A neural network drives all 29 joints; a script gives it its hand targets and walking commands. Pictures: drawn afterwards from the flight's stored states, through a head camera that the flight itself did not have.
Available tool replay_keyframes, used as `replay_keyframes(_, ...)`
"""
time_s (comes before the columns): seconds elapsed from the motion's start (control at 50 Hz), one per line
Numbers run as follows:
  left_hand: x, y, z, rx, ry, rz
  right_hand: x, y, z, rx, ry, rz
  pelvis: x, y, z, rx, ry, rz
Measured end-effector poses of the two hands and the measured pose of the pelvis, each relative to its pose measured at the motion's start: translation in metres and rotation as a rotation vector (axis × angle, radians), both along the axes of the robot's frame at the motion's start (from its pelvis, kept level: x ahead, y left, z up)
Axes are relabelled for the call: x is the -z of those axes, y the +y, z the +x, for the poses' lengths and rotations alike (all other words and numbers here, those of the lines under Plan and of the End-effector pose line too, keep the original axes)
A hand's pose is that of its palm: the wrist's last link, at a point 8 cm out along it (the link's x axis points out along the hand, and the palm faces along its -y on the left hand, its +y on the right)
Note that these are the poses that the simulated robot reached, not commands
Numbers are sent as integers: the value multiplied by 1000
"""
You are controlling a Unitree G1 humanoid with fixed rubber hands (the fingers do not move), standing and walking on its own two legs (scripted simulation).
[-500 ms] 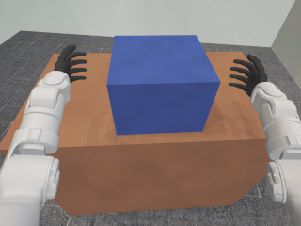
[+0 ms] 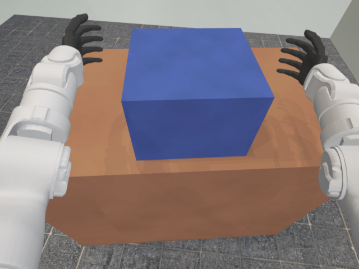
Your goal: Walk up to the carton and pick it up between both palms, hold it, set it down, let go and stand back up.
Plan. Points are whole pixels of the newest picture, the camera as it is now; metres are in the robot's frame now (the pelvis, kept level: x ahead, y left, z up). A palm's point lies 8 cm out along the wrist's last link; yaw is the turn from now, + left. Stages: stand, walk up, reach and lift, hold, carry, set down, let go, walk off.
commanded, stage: reach and lift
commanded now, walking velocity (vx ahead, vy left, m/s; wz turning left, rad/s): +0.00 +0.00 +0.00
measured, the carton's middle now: (189, 93) +0.53 -0.02 +0.08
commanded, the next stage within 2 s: none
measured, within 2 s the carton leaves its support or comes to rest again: neither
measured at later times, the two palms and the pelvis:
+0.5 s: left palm (81, 47) +0.51 +0.21 +0.22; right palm (303, 65) +0.48 -0.27 +0.20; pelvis +0.01 +0.00 +0.00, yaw +0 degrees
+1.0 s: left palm (94, 76) +0.52 +0.21 +0.14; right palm (293, 80) +0.50 -0.27 +0.14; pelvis +0.01 -0.01 -0.01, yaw +0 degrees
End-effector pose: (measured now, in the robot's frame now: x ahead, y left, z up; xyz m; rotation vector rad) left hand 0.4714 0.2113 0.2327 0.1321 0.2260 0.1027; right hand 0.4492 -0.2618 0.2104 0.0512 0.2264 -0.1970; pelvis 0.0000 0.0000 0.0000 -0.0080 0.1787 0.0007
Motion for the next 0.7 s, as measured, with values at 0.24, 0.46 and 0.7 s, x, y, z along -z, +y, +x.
replay_keyframes(0.24,-20,-5,24,-10,-12,-17,-11,2,23,-7,9,25,2,-2,8,2,75,0)
replay_keyframes(0.46,6,-3,36,-13,34,-22,8,-2,32,5,23,21,3,-2,10,3,119,1)
replay_keyframes(0.7,53,3,42,-13,64,-19,37,-12,40,27,28,9,5,-5,11,4,168,3)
